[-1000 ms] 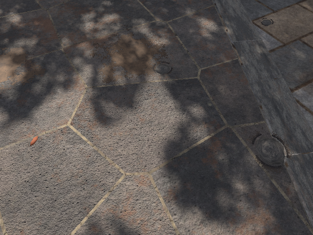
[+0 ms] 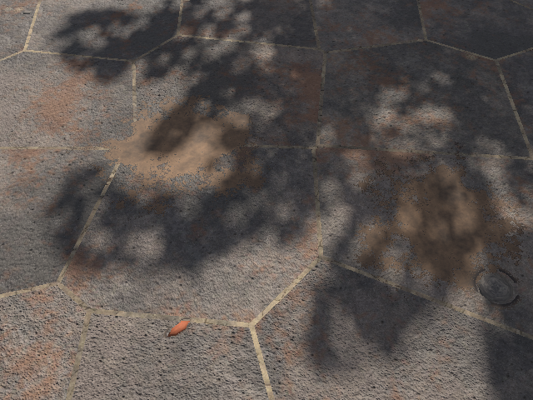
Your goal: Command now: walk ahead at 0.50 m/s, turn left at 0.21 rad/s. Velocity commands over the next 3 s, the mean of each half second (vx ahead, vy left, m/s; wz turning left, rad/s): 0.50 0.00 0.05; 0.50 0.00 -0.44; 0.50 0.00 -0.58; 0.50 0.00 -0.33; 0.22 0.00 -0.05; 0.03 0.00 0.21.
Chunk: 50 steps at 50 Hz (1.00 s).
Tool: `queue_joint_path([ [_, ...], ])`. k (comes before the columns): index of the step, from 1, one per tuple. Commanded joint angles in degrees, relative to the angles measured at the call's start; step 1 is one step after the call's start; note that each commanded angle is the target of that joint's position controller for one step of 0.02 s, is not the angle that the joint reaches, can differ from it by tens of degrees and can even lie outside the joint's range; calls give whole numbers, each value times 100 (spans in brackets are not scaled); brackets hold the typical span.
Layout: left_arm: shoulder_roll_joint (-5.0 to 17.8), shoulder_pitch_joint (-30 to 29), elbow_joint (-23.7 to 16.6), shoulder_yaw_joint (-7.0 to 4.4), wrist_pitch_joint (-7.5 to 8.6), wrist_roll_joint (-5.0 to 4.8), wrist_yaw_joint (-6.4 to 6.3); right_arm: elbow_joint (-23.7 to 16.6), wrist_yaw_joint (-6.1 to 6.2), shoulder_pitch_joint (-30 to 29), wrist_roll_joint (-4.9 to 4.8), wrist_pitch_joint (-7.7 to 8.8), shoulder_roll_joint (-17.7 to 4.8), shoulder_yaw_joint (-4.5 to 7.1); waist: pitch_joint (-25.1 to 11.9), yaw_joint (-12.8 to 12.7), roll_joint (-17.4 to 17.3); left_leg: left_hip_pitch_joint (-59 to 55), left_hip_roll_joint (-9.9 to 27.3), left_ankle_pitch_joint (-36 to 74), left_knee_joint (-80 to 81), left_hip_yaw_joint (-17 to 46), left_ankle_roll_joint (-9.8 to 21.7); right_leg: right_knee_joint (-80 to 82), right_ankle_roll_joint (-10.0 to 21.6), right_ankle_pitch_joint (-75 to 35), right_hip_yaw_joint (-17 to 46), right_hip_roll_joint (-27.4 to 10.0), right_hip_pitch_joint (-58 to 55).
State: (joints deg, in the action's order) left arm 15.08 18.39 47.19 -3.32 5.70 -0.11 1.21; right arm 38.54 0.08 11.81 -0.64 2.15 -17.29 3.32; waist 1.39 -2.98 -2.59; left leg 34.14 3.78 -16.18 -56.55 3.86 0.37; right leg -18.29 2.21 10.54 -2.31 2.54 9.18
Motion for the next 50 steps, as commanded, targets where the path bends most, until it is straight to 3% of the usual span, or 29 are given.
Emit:
queue_joint_path([
  [1,979,-342,-353,-208,69,-60,-35,-448,-64,-310,30,135,-104,-44,-26,89,663,270,225,804,995,-64,-55,1040,1055,-1076,1112,-1491,-208],
  [4,1098,-76,-210,-216,-2,-114,-40,-537,-129,-837,-12,196,-101,-72,32,-109,672,-161,59,1483,1893,-282,-70,995,907,-1197,745,-1387,-200],
  [8,1216,229,4,-237,-116,-179,-51,-704,-201,-1220,-59,221,-262,-26,136,-109,765,-338,-63,1268,2463,-313,127,755,760,-1334,802,-1699,-698],
  [10,1299,133,43,-250,-183,-195,-80,-608,-204,-818,-27,230,-428,65,-70,244,777,-1094,-243,1123,2801,-480,319,190,599,-2271,648,-1677,-798],
  [11,1209,145,53,-211,-202,-188,-96,-383,-171,-144,8,218,-634,188,-490,578,668,-2105,-394,1138,2940,-604,467,-646,461,-2987,400,-1437,-634],
  [12,983,129,-23,-106,-191,-94,-113,-167,-111,787,38,195,-944,321,-1139,993,431,-3547,70,1166,2795,-120,711,-1966,239,-2457,149,-1166,130],
  [13,406,587,-245,97,-95,8,-92,-102,-64,1353,134,147,-1588,450,-1916,909,-964,-5558,1583,427,3064,2399,1579,-4262,-202,9,-144,-317,2358],
  [14,612,504,-178,63,13,-46,-77,-61,-87,1488,47,142,-1230,353,-2236,989,-1121,-5606,1859,-302,3825,3797,1824,-5155,-180,2248,659,-157,3144],
  [15,1031,97,-305,-64,65,-201,-37,-69,-110,1101,24,168,-958,237,-1361,915,-748,-4954,1680,-559,3935,3093,1584,-5479,-97,1946,745,-495,3642],
  [16,1013,-223,-374,-57,74,-215,-37,-109,-123,732,25,182,-779,177,-847,771,-480,-4206,1427,-268,4035,2367,1438,-5294,-53,1429,598,-747,3600],
  [17,952,-349,-376,-63,54,-122,-53,-111,-148,418,55,198,-616,126,-477,605,-246,-3524,1194,188,4217,1878,1364,-4960,-86,1031,547,-905,3408],
  [18,903,-275,-344,-85,-4,-68,-61,-123,-164,208,96,235,-488,86,-326,403,-317,-3020,1014,626,4400,1528,1296,-4685,-119,729,600,-1052,3050],
  [21,619,-73,-223,-39,-209,-96,-64,10,-155,63,110,375,-502,121,-233,177,-306,-2474,910,1352,4812,753,1326,-4421,-273,169,606,-1088,2703],
  [25,540,-654,-394,-39,-244,-97,-60,284,-65,296,164,434,-602,162,22,337,-58,-2619,855,1817,4978,-41,1170,-3351,-347,-997,854,-941,3072],
  [29,395,-1330,-620,28,-194,-88,56,476,3,471,122,415,-737,181,226,607,20,-2827,843,1876,5092,-633,970,-2204,-253,-1850,537,-782,2873],
  [34,365,-1966,-1046,67,-182,-91,239,779,47,853,37,216,-836,227,396,804,82,-3992,1162,2714,4600,-924,856,-1594,12,-1153,234,-650,3282],
  [37,587,-1614,-1156,-50,-209,-83,310,742,143,716,13,64,-1047,284,-60,467,-242,-4292,1169,5467,3497,-1188,647,-1598,311,-230,-289,-192,2446],
  [38,792,-1014,-1048,-170,-227,-90,294,715,186,667,23,5,-1094,293,-435,125,-291,-4174,1081,6157,2634,-1306,546,-1543,458,-116,-409,40,1645],
  [39,1110,-101,-848,-351,-243,-108,218,663,229,602,13,-13,-1066,268,-909,-371,-127,-3466,864,5785,1373,-1441,345,-1187,702,-479,-223,133,189],
  [40,1669,659,-729,-525,-317,-107,77,470,230,795,135,79,-722,141,-1562,-504,746,-1634,416,3359,-578,-1501,67,-1167,1256,-506,1668,-1030,-1790],
  [41,1822,405,-875,-499,-278,-152,77,293,109,1066,186,292,-189,-56,-2205,-32,1707,417,-854,-1578,-2361,-553,-224,-316,2335,37,4845,-2223,-3231],
  [42,1361,476,-886,-374,-261,-122,73,217,-18,524,1,505,-716,65,-2162,-410,1063,1049,-455,-1445,-2565,357,-81,-29,2089,382,4570,-2100,-3241],
  [43,1123,297,-891,-313,-234,-93,51,56,-69,98,-152,611,-765,59,-1392,-366,782,1211,-210,-1012,-2263,248,34,7,1829,162,3646,-1864,-2534],
  [44,1041,-56,-928,-287,-216,-89,50,38,-40,-19,-67,652,-659,40,-826,-69,222,1023,25,-654,-1608,180,46,95,1624,-356,3038,-1590,-1601],
  [45,836,-354,-1012,-226,-204,-66,32,71,1,-52,73,616,-739,98,-570,111,217,681,183,-453,-1114,146,-8,198,1523,-933,2637,-1413,-964],
  [46,794,-512,-1110,-198,-210,-9,8,71,-5,51,116,545,-723,116,-446,284,352,350,232,-329,-951,154,-76,343,1542,-1257,2489,-1295,-480],
  [48,875,-574,-1140,-231,-197,-28,-37,60,2,197,158,422,-578,97,-368,426,437,105,233,-222,-486,36,-275,508,1611,-1687,2248,-1202,80],
  [50,1043,-495,-1108,-282,-197,-49,-109,-49,24,-94,172,359,-431,39,-215,383,465,40,156,270,263,-92,-448,589,1532,-1782,1899,-1028,509],
])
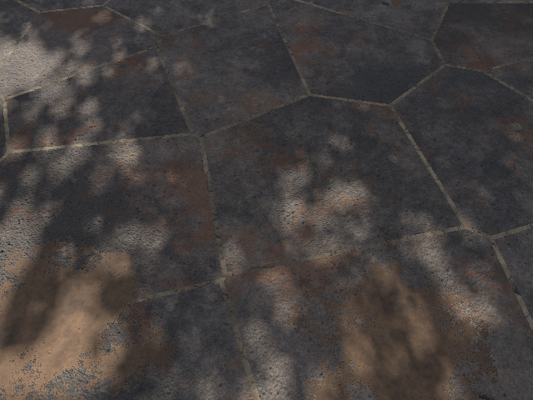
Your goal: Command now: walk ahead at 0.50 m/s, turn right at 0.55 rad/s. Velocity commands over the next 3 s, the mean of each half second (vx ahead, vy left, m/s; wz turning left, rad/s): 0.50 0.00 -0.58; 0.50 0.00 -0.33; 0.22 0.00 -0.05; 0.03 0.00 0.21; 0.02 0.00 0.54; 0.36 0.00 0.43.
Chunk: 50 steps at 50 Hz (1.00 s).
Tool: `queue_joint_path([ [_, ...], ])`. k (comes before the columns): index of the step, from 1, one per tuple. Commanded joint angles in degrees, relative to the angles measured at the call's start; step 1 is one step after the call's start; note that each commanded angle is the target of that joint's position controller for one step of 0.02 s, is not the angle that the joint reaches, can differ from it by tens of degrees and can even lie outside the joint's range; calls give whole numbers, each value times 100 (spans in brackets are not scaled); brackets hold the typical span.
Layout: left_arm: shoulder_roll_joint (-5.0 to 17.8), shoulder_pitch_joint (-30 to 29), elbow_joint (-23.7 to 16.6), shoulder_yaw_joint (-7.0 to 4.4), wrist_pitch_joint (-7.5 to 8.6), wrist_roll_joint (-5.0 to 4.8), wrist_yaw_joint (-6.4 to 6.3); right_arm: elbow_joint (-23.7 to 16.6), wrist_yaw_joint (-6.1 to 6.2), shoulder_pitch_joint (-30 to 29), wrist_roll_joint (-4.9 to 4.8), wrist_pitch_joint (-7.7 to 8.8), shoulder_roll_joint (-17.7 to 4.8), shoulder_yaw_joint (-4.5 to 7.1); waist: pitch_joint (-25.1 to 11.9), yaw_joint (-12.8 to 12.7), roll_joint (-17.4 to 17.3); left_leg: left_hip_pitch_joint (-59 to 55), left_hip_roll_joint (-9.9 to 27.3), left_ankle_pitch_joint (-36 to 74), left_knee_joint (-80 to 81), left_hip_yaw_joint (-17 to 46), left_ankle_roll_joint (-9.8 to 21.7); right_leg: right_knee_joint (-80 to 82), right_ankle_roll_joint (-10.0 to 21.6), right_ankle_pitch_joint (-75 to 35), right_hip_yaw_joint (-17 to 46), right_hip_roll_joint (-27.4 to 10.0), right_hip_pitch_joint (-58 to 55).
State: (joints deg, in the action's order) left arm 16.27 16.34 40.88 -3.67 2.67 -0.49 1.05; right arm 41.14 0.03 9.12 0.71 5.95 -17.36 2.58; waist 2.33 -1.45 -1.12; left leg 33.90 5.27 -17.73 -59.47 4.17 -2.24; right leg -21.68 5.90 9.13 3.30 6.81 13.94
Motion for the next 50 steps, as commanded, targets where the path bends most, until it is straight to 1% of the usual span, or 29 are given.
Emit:
queue_joint_path([
  [1,975,-232,-452,-267,93,-32,-125,-368,27,-66,41,-23,-350,78,-258,143,355,-51,-60,891,1050,-151,-225,911,1041,-1504,1173,-1310,182],
  [3,1009,-76,-397,-283,46,-67,-170,-459,-5,-530,23,6,-241,26,-233,-63,467,-431,-273,1790,2013,-196,-246,817,805,-1059,989,-1079,378],
  [6,1029,264,-274,-298,-12,-102,-190,-581,-69,-946,-92,58,-353,54,-271,-248,579,-761,-484,2250,2708,-93,-220,617,650,-474,1332,-1187,194],
  [9,960,325,-246,-295,-45,-108,-210,-599,-111,-870,-128,119,-613,166,-305,-112,727,-945,-468,1758,3059,124,-24,107,499,-124,1906,-1420,-319],
  [11,829,212,-291,-265,-69,-77,-204,-450,-92,-284,-119,168,-736,267,-444,238,819,-1730,-470,1458,3325,3,224,-430,311,-212,2005,-1294,-310],
  [12,550,226,-341,-163,-53,-41,-182,-374,-53,310,-35,198,-923,349,-928,530,620,-2773,-53,1279,3325,302,482,-1379,118,-151,1727,-990,-26],
  [13,147,705,-462,-39,-19,-57,-170,-315,-10,989,92,186,-1371,455,-1774,548,-520,-4719,1194,555,3461,1985,1110,-3242,-259,1168,983,-300,1396],
  [14,286,1002,-588,-8,20,-161,-177,-114,-69,1355,-1,96,-1407,497,-2071,466,-1925,-5306,1948,-1133,4113,4170,1640,-4624,-419,2598,608,-245,2748],
  [15,822,736,-476,-136,2,-190,-185,-231,-70,1061,-70,75,-916,368,-1342,572,-1113,-4750,1771,-1910,4331,3828,1463,-5187,-474,2154,748,-589,3172],
  [16,950,257,-544,-182,-35,-139,-185,-267,-46,811,-61,25,-711,304,-786,603,-672,-4107,1555,-1406,4334,2933,1256,-5297,-501,1704,532,-769,3217],
  [17,895,45,-593,-188,-55,-80,-178,-263,-39,558,-22,-1,-580,250,-441,503,-418,-3489,1304,-628,4430,2228,1184,-5106,-525,1345,448,-940,3048],
  [18,823,-31,-623,-210,-76,-65,-158,-225,-24,404,3,-7,-447,206,-258,388,-482,-3097,1116,-79,4551,1730,1148,-4864,-532,1102,449,-1106,2879],
  [20,601,34,-630,-188,-140,-118,-112,-151,-13,323,-3,28,-388,197,-164,274,-647,-2695,913,495,4812,1028,1140,-4636,-556,871,305,-1251,2558],
  [24,399,-305,-794,-131,-187,-76,-94,56,-4,427,-15,76,-623,291,-78,288,-347,-2829,1012,1458,5061,255,1327,-3922,-681,228,275,-1342,2874],
  [29,243,-1029,-939,-50,-98,-76,69,248,27,530,-59,-18,-817,327,85,538,-231,-3072,861,2068,5068,-750,1142,-2358,-622,-1007,-134,-1260,2586],
  [32,132,-1504,-1117,11,-60,-88,154,468,-2,903,-148,-93,-925,345,269,687,-150,-3339,989,2199,5056,-895,1143,-1696,-464,-861,-320,-1129,2388],
  [34,211,-1622,-1208,-11,-43,-81,189,584,-26,1007,-225,-156,-1026,374,323,612,-196,-3674,1133,2792,4876,-940,1121,-1395,-290,-417,-424,-998,2269],
  [36,434,-1327,-1189,-117,-45,-21,188,643,-7,962,-284,-210,-1204,414,15,285,-397,-3902,1159,4696,4172,-1099,1024,-1175,-58,82,-671,-677,1537],
  [37,637,-666,-1017,-239,-58,-2,166,670,13,894,-296,-246,-1231,403,-401,-156,-394,-3790,1033,5440,3324,-1296,900,-885,104,-92,-798,-470,552],
  [38,932,228,-743,-400,-85,-14,93,674,43,921,-260,-246,-1084,330,-907,-592,-298,-3073,811,5197,2193,-1473,714,-751,263,-480,-703,-398,-954],
  [39,1464,1047,-587,-531,-137,13,-24,467,37,1030,-59,-190,-628,160,-1663,-749,626,-1188,374,2639,173,-1568,425,-910,746,-567,1140,-1662,-3012],
  [40,1670,903,-634,-478,-80,-16,-5,428,-42,1524,-39,-57,-224,-11,-2502,-259,1462,225,-526,-1705,-1348,-619,237,-124,1582,127,3867,-2845,-3857],
  [41,1124,833,-636,-333,-19,-13,38,413,-99,890,-265,25,-798,149,-2195,-579,777,749,-277,-1521,-1748,26,284,181,1368,390,3555,-2736,-3549],
  [42,986,537,-582,-269,28,-7,54,224,-117,426,-368,77,-843,159,-1294,-494,752,1008,-65,-1034,-1599,-110,352,283,1143,-68,2593,-2497,-2734],
  [43,843,180,-551,-223,54,-18,55,244,-72,311,-276,99,-744,143,-883,-263,418,853,162,-542,-1185,-149,358,375,961,-512,1981,-2223,-1971],
  [44,677,-81,-571,-169,79,21,65,287,-54,350,-176,72,-742,170,-614,-66,463,568,289,-233,-868,-147,314,545,890,-986,1559,-2037,-1359],
  [46,563,-278,-566,-139,151,70,56,412,-70,683,-161,-54,-583,157,-578,211,550,61,383,143,-617,-107,219,937,929,-1184,1246,-1906,-767],
  [48,639,-269,-448,-156,231,42,33,414,-55,632,-120,-154,-443,132,-402,291,455,125,391,422,-258,-148,85,1189,987,-1419,933,-1884,-493],
  [50,712,-152,-314,-174,252,49,-21,286,-36,236,-72,-179,-380,108,-183,209,395,417,393,981,374,-145,-27,1326,949,-1496,667,-1821,-464],
])
Over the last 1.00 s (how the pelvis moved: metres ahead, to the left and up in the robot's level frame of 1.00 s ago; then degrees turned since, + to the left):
0.55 0.00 0.00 -17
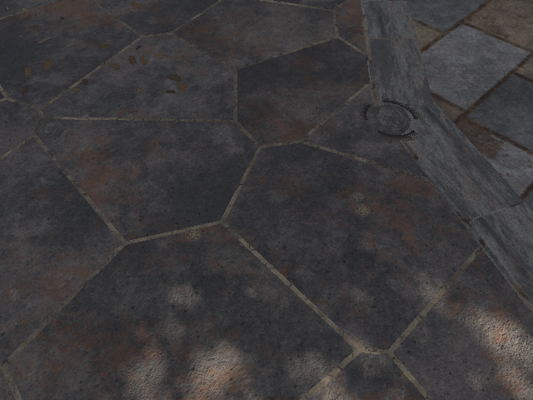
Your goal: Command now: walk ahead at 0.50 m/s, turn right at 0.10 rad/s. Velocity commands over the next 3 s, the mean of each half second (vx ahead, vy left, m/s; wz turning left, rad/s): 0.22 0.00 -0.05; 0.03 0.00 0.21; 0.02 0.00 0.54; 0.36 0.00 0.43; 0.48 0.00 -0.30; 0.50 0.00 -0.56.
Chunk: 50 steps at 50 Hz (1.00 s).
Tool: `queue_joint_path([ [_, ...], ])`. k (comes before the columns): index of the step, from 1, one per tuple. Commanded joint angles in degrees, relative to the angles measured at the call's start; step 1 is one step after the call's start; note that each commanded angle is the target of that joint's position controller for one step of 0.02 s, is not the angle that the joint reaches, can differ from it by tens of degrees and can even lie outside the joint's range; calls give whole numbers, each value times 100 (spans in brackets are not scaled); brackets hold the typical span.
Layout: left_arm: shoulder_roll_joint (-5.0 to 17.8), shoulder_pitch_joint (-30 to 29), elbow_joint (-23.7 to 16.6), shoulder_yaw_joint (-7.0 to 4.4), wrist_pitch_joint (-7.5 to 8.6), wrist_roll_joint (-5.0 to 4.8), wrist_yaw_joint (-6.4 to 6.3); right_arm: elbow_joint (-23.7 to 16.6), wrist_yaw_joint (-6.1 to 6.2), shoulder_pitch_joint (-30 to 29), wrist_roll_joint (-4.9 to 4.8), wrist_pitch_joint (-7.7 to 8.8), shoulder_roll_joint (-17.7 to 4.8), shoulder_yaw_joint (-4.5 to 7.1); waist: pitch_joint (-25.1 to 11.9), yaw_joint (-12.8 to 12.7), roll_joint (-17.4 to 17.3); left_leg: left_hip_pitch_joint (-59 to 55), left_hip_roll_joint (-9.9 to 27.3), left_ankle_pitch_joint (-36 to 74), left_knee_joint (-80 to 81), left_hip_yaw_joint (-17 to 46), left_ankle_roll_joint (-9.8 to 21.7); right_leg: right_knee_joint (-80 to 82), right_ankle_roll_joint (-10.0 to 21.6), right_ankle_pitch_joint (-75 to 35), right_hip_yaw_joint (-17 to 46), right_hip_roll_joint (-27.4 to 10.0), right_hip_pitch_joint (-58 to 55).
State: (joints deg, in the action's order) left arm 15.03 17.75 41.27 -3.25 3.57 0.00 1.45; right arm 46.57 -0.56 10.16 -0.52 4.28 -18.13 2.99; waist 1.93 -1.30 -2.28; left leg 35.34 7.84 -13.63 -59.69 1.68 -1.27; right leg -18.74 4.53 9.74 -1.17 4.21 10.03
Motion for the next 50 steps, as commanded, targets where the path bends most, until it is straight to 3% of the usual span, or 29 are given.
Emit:
queue_joint_path([
  [1,852,-232,-293,-216,153,-5,-86,-303,11,-49,59,-1,-261,48,-84,136,512,310,113,942,798,93,-138,1054,1014,-1527,963,-1488,-101],
  [4,929,-108,-119,-215,86,7,-165,-421,-70,-603,83,92,-95,-32,70,-50,517,-269,-224,1918,2156,-161,-111,863,734,-2397,381,-1199,98],
  [7,988,160,134,-222,22,-26,-196,-490,-161,-814,57,136,-159,-22,-63,-141,628,-632,-457,2336,2730,-123,18,555,604,-2529,427,-1345,-265],
  [10,1012,22,274,-239,-49,-54,-237,-428,-205,-534,116,143,-421,73,-243,106,744,-918,-550,1832,3070,10,282,-72,394,-2649,655,-1534,-786],
  [11,1005,-114,287,-238,-79,-62,-254,-300,-191,-157,151,151,-505,122,-409,346,709,-1408,-660,1918,3293,-83,384,-545,268,-2956,607,-1413,-809],
  [12,895,7,304,-202,-97,-24,-261,-156,-155,269,201,173,-724,199,-749,485,436,-2211,-587,3108,3448,-95,499,-1351,53,-2870,441,-1039,-707],
  [13,601,550,255,-93,-73,123,-253,-165,-122,546,310,177,-1105,242,-1549,291,-386,-3850,389,5451,2875,795,975,-2703,-255,-1116,284,-584,276],
  [14,174,1330,467,57,-84,69,-222,-104,-108,646,303,100,-818,146,-2352,137,-1400,-5020,1482,5951,2995,2284,1976,-4363,-631,2687,416,-62,1431],
  [15,673,1158,580,-46,-144,-38,-206,-90,-152,710,132,29,-499,64,-2484,332,-873,-4694,1326,4748,3309,2554,1991,-4807,-678,3151,980,-161,1518],
  [16,878,672,470,-117,-237,-145,-230,-122,-166,298,63,-14,-472,47,-1798,294,-534,-4095,1180,3479,3578,2217,1804,-4966,-703,2885,888,-373,1904],
  [17,868,289,416,-129,-341,-117,-291,-178,-153,-84,70,-53,-362,5,-1288,246,-235,-3426,981,2550,3840,1958,1625,-4791,-737,2567,727,-547,2000],
  [19,729,122,394,-138,-547,-40,-381,-204,-110,-630,174,-124,-256,-38,-754,1,-428,-2144,649,1149,4333,1511,1355,-3914,-767,2057,657,-817,1431],
  [22,450,289,588,-71,-591,8,-451,-124,-38,-803,237,-177,-276,-15,-776,-73,-656,-1611,344,832,4521,964,1277,-2679,-764,1655,394,-724,550],
  [25,413,288,761,-67,-576,39,-406,-9,28,-839,128,-233,-340,-5,-856,-118,-475,-1427,284,-261,4554,821,1181,-1623,-648,417,227,-659,-134],
  [27,400,181,796,-59,-567,153,-371,95,38,-775,97,-273,-183,-67,-615,-140,-335,-1073,61,-1488,4584,717,807,-1037,-485,18,217,-664,-492],
  [28,513,31,713,-58,-553,194,-382,165,29,-671,123,-283,-99,-102,-371,-69,-163,-1003,-99,-1813,4472,633,548,-645,-351,115,530,-934,-363],
  [29,893,-130,738,-144,-540,122,-404,164,29,-522,134,-302,-176,-60,-72,212,362,-1253,-442,-1622,4332,308,351,-554,-214,1037,626,-975,331],
  [30,773,-229,791,-134,-485,94,-393,187,56,-600,155,-315,-190,-59,41,182,589,-1758,-556,-1152,4038,139,261,-361,-218,1639,614,-890,906],
  [31,586,-320,822,-81,-414,117,-388,209,80,-588,146,-322,-149,-64,33,222,705,-2078,-564,-758,3843,104,277,-212,-300,1619,622,-891,1105],
  [33,498,-454,866,-58,-283,111,-373,331,123,-440,129,-357,-131,-64,-16,266,783,-2191,-592,-225,3650,68,363,-215,-449,1084,542,-857,973],
  [36,788,-278,916,-167,-219,24,-457,222,129,-667,43,-386,-324,19,-125,109,581,-1744,-688,517,3299,93,502,-587,-386,307,419,-881,440],
  [39,890,0,944,-250,-285,15,-579,96,115,-740,-12,-437,-265,79,-294,-19,671,-1319,-827,1147,2697,26,497,-722,-134,-501,571,-1194,68],
  [43,963,-266,755,-323,-346,2,-696,-13,43,-534,24,-541,-184,145,-437,28,1068,-897,-853,150,1821,-167,402,-797,359,-1688,1042,-2100,-182],
  [45,972,-673,615,-335,-353,-57,-709,-50,-17,-374,3,-580,-170,172,-374,181,1097,-1160,-784,-398,2002,-242,511,-946,329,-1652,959,-2245,110],
  [46,973,-702,602,-350,-356,-63,-701,-59,-29,-299,-7,-585,-264,216,-369,229,836,-1579,-759,125,2412,-112,630,-1237,109,-1267,665,-2021,404],
  [47,871,-565,528,-351,-352,7,-684,-94,2,-306,10,-582,-740,360,-368,79,-287,-1925,-321,1458,3070,874,944,-2103,-356,-693,-120,-1307,860],
  [48,714,-901,370,-298,-349,80,-673,-81,20,100,60,-555,-1052,444,-533,366,-1226,-2776,397,2407,3811,2567,1682,-3423,-853,1170,-408,-315,1918],
  [49,547,-1078,265,-241,-336,69,-636,-23,1,508,155,-452,-979,372,-967,544,-1285,-3485,941,2738,4053,3357,2135,-4665,-860,3024,390,-156,2574],
  [50,562,-886,315,-240,-328,-7,-582,-115,0,331,131,-334,-909,333,-1109,400,-729,-3541,945,2797,3918,3166,2104,-5220,-795,2941,773,-298,2654],
])
Over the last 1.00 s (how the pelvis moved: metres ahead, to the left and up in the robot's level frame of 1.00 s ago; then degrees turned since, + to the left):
0.51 -0.11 0.00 -27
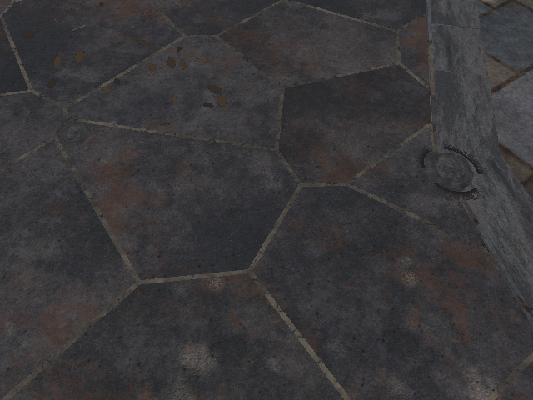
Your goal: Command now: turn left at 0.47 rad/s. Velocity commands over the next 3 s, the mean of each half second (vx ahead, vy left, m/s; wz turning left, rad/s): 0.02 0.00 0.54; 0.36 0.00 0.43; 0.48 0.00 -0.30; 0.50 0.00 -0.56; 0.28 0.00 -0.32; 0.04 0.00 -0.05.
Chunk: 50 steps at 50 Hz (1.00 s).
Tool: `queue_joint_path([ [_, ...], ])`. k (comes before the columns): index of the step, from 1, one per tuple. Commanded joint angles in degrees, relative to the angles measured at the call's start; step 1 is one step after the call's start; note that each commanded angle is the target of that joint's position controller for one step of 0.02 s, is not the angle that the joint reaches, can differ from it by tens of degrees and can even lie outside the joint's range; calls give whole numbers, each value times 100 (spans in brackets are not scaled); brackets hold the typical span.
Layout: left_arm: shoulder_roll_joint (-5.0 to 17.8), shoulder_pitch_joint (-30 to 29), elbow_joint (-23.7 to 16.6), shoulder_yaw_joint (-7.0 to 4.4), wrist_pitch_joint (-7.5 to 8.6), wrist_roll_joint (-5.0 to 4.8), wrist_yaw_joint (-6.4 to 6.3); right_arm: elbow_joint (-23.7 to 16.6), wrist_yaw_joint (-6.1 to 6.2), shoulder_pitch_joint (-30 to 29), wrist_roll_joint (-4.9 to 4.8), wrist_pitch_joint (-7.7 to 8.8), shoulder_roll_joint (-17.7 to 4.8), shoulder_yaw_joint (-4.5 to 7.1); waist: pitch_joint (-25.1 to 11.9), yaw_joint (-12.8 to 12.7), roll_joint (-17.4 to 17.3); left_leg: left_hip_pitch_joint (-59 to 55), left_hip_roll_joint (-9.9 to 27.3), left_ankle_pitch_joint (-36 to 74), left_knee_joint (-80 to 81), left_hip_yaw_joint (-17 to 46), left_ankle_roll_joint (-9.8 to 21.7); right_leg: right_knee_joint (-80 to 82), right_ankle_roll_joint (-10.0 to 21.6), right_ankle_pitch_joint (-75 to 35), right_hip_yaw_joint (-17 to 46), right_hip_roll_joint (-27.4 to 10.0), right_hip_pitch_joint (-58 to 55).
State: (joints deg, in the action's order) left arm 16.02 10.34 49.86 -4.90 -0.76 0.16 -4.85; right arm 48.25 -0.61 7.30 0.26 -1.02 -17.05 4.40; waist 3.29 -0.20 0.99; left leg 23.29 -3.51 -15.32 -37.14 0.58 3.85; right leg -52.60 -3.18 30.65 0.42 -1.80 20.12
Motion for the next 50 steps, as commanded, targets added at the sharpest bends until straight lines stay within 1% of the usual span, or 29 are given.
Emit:
queue_joint_path([
  [1,499,-96,-479,-85,104,-63,62,-414,33,290,-28,261,-967,194,-1129,155,-578,-2190,1932,2957,1564,2898,1408,-1926,0,487,651,199,1734],
  [2,593,-129,-458,-112,115,-28,42,-472,82,81,-104,259,-923,186,-1001,89,-333,-1976,1788,2769,1605,2617,1215,-1617,-1,97,673,99,1703],
  [3,662,-181,-460,-140,127,6,16,-497,140,-24,-133,215,-847,164,-1010,51,-373,-1801,1604,2463,1661,2414,1064,-1258,-17,-177,659,49,1474],
  [5,504,-216,-472,-99,162,-28,36,-513,205,-12,-104,97,-851,179,-958,40,-597,-1618,1311,2149,1760,2226,960,-471,-93,-438,511,209,1134],
  [8,381,-286,-465,-38,199,-83,91,-558,277,26,-103,17,-944,239,-992,92,-757,-1517,1197,1696,1842,2283,918,588,-166,-701,500,387,643],
  [12,529,-241,-445,-56,216,-110,207,-658,286,-149,-114,-73,-960,275,-846,60,-1051,-1086,1126,1096,2015,2643,817,1483,-138,-1033,497,501,-30],
  [15,586,105,-335,-93,275,-112,310,-744,324,-315,-196,-155,-907,266,-769,-184,-1021,-791,891,771,1790,2731,533,2801,56,-1810,373,479,-809],
  [16,746,241,-292,-146,274,-80,317,-752,342,-205,-218,-170,-794,234,-780,-210,-833,-430,644,293,1522,2562,290,3241,209,-2102,514,155,-1319],
  [17,1120,316,-333,-218,240,39,282,-750,337,66,-179,-173,-485,156,-908,-43,207,269,78,-960,302,1868,-37,3588,651,-2062,1623,-1041,-1882],
  [18,1424,-6,-448,-255,208,271,287,-912,327,76,-205,-104,-564,219,-648,118,1463,1063,-653,-1971,-931,986,-314,3902,1523,-2594,2924,-1946,-1373],
  [19,1118,-417,-654,-176,238,340,279,-821,307,170,-106,-56,-1027,347,-531,196,1067,1068,-172,-1788,-2055,1065,-471,3929,1787,-2518,2836,-2119,-1016],
  [20,801,-765,-765,-93,249,249,250,-684,291,321,-131,-82,-1169,421,-456,314,748,973,-108,-1377,-2500,992,-526,3835,1567,-2421,2201,-1749,-862],
  [21,695,-838,-804,-59,251,125,227,-555,294,476,-109,-147,-1023,408,-468,327,616,1066,-37,-917,-2779,834,-609,3866,1309,-1706,1737,-1388,-973],
  [22,659,-774,-784,-35,252,11,193,-563,283,508,-74,-188,-908,381,-404,255,736,1317,44,-585,-3031,724,-693,3947,1211,-1231,1568,-1277,-1125],
  [23,669,-613,-754,-15,249,-28,153,-625,240,429,-83,-182,-797,344,-339,155,793,1482,137,-391,-3154,566,-748,4061,1193,-898,1413,-1212,-1203],
  [26,807,27,-637,-35,282,3,90,-928,149,-159,-153,-63,-644,252,-210,-286,791,1945,392,-141,-2505,235,-883,4329,1243,-353,1257,-1269,-1811],
  [29,1018,344,-574,-109,351,-12,118,-1105,81,-346,-140,35,-510,178,-205,-447,750,1903,595,-130,-1752,148,-890,4430,1308,-412,1120,-1474,-2135],
  [33,1206,313,-601,-203,430,-68,251,-1221,-61,-345,-147,109,-370,79,-43,-393,802,1035,740,-184,-758,-190,-623,4508,1285,-633,512,-1522,-1557],
  [36,1262,356,-575,-255,465,-163,398,-1228,-135,-250,-162,109,-392,53,30,-321,758,280,703,-320,-171,-386,-361,4391,1309,-701,236,-1564,-1177],
  [38,1223,255,-524,-238,433,-246,499,-1071,-143,187,-176,125,-355,52,2,6,557,-591,539,-23,526,-577,-143,4044,1256,-713,48,-1561,-811],
  [39,1092,271,-489,-188,426,-238,532,-862,-120,658,-175,127,-420,98,-139,229,383,-1427,324,86,774,-723,-36,3591,1164,-908,-165,-1434,-409],
  [40,798,356,-442,-64,448,-137,567,-622,-64,1409,-215,126,-708,250,-522,572,2,-2581,259,51,947,-524,118,2500,949,-1539,-565,-1135,49],
  [41,307,158,-645,124,489,96,608,-504,27,2212,-181,133,-1264,384,-920,828,-1429,-3606,1545,-120,1464,1362,482,100,459,-529,-1111,-594,1204],
  [42,347,62,-979,112,634,-21,589,-714,-15,2033,-138,257,-1716,398,-1084,624,-2020,-3880,2610,-1385,2394,4064,1505,-1340,266,345,-420,164,2864],
  [43,898,-231,-987,-7,735,-218,591,-761,-69,1845,-120,398,-1231,276,-732,747,-1128,-3589,2609,-1537,2564,3806,1531,-1925,367,10,140,-213,3254],
  [44,974,-272,-1004,-30,781,-284,618,-774,-77,1604,-92,473,-945,172,-413,574,-1125,-3305,2367,-1284,2516,3114,1333,-1849,516,-590,156,-430,3354],
  [45,927,-168,-867,-24,787,-211,605,-825,-87,1306,-75,504,-748,104,-240,410,-759,-2939,2092,-803,2525,2538,1136,-1621,551,-1094,171,-615,3130],
  [46,922,-136,-818,-39,778,-102,610,-873,-80,1037,-56,503,-643,60,-117,262,-680,-2601,1892,-109,2599,2091,1001,-1248,530,-1484,201,-699,2878],
  [50,638,-7,-712,19,632,-54,682,-847,23,1022,-28,550,-666,51,-161,49,-486,-2285,1553,2182,2813,941,863,-521,289,-2539,32,-620,2501],
])
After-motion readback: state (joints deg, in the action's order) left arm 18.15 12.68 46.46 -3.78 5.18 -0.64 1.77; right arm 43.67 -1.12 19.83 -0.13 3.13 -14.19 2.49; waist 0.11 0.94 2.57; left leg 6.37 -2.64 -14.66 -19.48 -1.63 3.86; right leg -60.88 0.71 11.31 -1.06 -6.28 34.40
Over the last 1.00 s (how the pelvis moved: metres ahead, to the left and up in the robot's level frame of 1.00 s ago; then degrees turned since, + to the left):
0.25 0.05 -0.02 8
